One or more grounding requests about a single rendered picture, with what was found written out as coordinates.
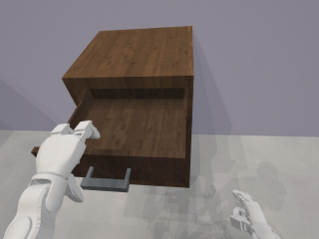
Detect robot left forearm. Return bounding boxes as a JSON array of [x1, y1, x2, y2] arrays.
[[3, 172, 69, 239]]

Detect left robot hand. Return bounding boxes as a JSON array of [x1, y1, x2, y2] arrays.
[[36, 120, 101, 203]]

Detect handle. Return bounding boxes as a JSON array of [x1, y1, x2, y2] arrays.
[[80, 166, 132, 193]]

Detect right robot hand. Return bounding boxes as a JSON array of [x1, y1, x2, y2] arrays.
[[230, 189, 268, 234]]

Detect cabinet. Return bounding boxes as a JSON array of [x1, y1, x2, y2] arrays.
[[61, 26, 194, 188]]

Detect drawer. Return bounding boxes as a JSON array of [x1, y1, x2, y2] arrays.
[[31, 88, 186, 183]]

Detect robot right forearm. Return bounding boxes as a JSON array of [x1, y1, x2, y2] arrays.
[[250, 222, 281, 239]]

